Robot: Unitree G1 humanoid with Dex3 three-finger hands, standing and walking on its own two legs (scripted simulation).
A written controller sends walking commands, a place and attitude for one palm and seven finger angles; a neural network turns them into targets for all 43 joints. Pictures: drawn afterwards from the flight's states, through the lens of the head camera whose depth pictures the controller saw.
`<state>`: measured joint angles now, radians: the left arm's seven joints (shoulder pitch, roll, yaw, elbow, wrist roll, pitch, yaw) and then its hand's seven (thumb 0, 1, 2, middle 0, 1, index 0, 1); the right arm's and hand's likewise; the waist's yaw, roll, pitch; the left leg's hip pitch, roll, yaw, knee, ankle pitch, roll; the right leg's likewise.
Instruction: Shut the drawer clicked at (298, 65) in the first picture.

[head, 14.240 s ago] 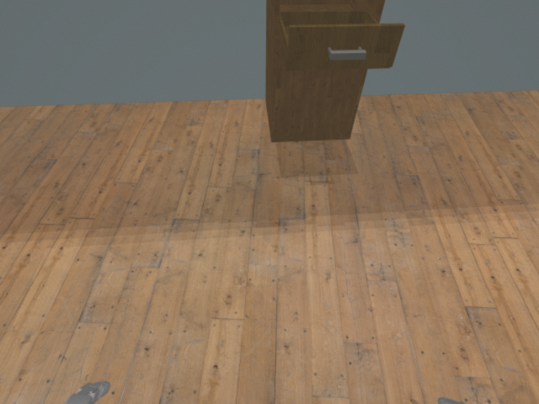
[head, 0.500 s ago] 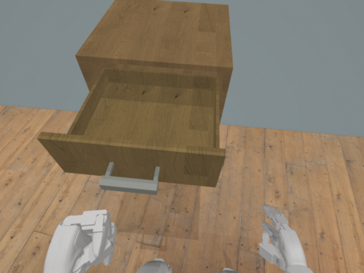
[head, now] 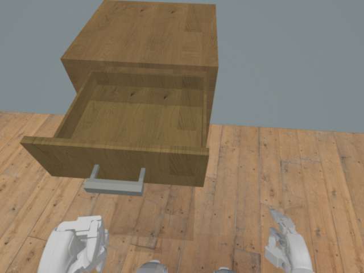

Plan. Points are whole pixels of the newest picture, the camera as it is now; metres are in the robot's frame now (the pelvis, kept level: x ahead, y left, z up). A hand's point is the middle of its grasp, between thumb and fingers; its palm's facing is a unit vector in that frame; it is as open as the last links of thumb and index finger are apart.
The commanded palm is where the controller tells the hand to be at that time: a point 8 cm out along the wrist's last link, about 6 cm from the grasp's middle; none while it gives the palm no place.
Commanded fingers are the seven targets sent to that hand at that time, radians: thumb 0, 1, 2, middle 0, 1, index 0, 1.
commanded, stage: bring the fist close to the handle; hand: left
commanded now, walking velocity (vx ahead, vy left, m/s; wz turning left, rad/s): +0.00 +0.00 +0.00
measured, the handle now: (117, 178) +0.33 +0.18 -0.01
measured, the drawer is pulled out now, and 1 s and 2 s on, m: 0.30 0.30 0.27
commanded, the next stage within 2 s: push the drawer shut in 1.30 s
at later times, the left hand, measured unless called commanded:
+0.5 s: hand (113, 232) +0.20 +0.15 +0.03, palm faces -0.01 -1.00 -0.06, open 3.3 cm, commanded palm +0.17 +0.21 +0.03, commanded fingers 0.00 0.90 0.90 -1.40 -1.60 -1.40 -1.60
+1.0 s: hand (120, 220) +0.24 +0.15 -0.02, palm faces -0.06 -1.00 -0.02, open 3.3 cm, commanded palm +0.21 +0.21 -0.01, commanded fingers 0.00 0.90 0.90 -1.40 -1.60 -1.40 -1.60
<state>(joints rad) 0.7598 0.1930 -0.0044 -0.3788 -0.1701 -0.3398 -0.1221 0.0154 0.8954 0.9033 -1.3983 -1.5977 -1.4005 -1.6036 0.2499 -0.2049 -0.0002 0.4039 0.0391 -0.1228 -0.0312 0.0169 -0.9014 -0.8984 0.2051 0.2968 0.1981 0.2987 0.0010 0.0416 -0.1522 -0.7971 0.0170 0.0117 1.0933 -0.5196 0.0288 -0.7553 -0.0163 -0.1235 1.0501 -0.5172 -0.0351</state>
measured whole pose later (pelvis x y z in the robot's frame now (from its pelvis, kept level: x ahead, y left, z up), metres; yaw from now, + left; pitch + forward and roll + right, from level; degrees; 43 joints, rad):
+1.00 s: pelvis -0.02 +0.00 -0.05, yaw -1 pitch +21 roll -3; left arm 0.28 0.20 0.08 0.06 -0.20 -0.47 -0.17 0.02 0.90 0.90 -1.40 -1.60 -1.40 -1.60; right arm 0.18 -0.23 0.01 0.51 0.01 -0.13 -0.02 0.01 -0.90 -0.90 0.21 0.30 0.20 0.30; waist -0.03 0.03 -0.17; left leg -1.13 0.03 0.01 1.33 -0.58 0.03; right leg -1.08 -0.02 -0.13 1.28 -0.57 -0.04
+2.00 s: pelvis -0.03 +0.00 -0.05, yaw +0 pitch +22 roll -3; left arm 0.04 0.23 0.07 0.22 -0.19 -0.44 -0.14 0.03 0.81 0.96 -1.40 -1.60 -1.40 -1.60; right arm 0.17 -0.25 0.02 0.57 0.01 -0.09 -0.04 0.01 -0.90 -0.90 0.21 0.30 0.20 0.30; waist -0.02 0.03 -0.15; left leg -1.15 0.02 -0.01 1.32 -0.55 0.02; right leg -1.10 -0.02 -0.15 1.28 -0.56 -0.05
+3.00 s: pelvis -0.03 +0.01 -0.04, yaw -2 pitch +24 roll -3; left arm -0.54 0.28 0.20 0.83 -0.12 -0.51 -0.10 0.06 0.80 0.95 -1.40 -1.60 -1.40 -1.60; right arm 0.25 -0.25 0.02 0.64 -0.01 -0.02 -0.02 0.01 -0.90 -0.90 0.21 0.30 0.20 0.30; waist -0.10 0.03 -0.14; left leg -1.16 0.02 0.02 1.27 -0.52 0.04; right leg -1.12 -0.02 -0.11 1.23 -0.52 -0.03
